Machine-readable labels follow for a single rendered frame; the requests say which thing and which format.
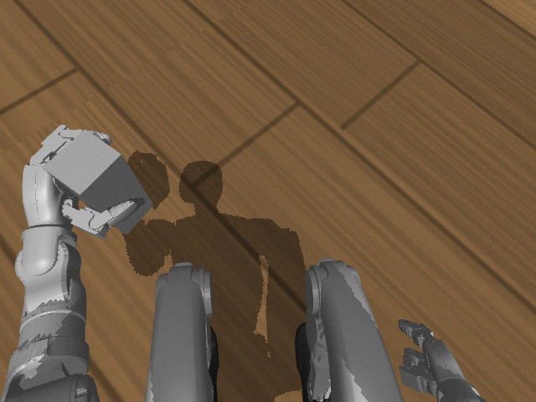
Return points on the right robot hand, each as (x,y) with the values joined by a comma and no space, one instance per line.
(424,371)

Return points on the left robot arm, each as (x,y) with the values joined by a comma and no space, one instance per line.
(53,358)

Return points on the carton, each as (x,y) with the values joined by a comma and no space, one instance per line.
(100,177)

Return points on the right robot arm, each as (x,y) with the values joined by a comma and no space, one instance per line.
(457,390)

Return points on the left robot hand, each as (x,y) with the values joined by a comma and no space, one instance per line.
(47,201)

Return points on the right robot foot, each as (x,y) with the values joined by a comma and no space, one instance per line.
(303,362)

